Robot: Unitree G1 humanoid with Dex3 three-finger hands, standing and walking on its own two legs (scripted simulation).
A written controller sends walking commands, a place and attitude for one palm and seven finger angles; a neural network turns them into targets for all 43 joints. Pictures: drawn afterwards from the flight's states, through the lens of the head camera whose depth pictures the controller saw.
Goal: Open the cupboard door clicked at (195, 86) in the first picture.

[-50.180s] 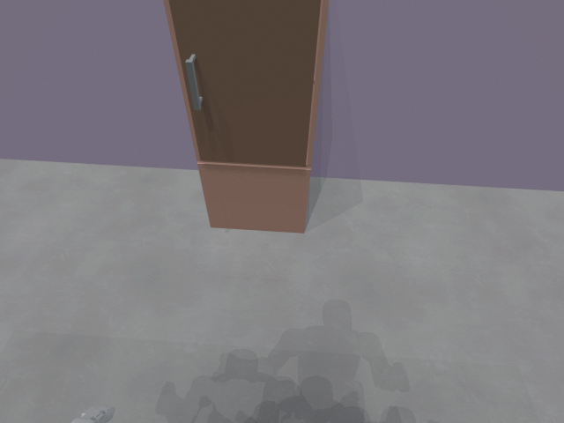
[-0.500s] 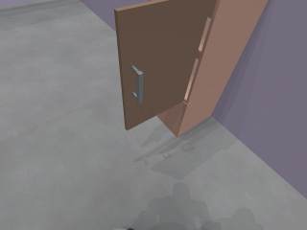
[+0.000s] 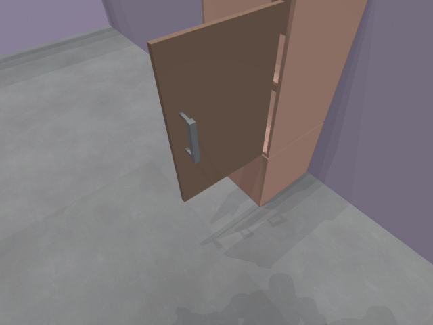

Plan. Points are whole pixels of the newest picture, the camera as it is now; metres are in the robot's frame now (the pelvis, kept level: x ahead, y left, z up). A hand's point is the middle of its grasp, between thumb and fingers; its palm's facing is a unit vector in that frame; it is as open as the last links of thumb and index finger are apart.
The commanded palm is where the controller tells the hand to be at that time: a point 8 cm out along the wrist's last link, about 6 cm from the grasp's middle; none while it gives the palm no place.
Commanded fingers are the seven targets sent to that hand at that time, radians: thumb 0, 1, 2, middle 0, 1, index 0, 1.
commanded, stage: let the arm hang, fingers relaxed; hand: left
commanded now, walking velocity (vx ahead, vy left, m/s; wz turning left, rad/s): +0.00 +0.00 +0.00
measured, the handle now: (189, 138) +0.59 +0.11 -0.03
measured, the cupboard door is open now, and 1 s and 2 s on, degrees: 89 89 89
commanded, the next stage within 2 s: look to check the result in 0.14 s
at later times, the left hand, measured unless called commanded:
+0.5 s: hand out of the picture +0.09 +0.23 -0.16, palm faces -0.04 -0.94 -0.33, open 7.4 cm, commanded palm none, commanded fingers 0.00 0.90 0.90 -0.20 -0.30 -0.20 -0.30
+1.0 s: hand out of the picture +0.09 +0.23 -0.16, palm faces -0.04 -0.94 -0.33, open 7.4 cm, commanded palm none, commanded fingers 0.00 0.90 0.90 -0.20 -0.30 -0.20 -0.30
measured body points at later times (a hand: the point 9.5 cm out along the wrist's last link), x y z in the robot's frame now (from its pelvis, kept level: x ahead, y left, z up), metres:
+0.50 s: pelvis +0.02 -0.01 +0.00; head +0.05 -0.01 +0.45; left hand +0.09 +0.28 -0.14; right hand +0.09 -0.29 -0.14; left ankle +0.06 +0.11 -0.74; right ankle -0.05 -0.10 -0.74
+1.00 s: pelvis +0.03 +0.00 +0.00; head +0.05 -0.01 +0.45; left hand +0.10 +0.28 -0.14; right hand +0.10 -0.29 -0.14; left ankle +0.06 +0.11 -0.74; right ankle -0.05 -0.10 -0.74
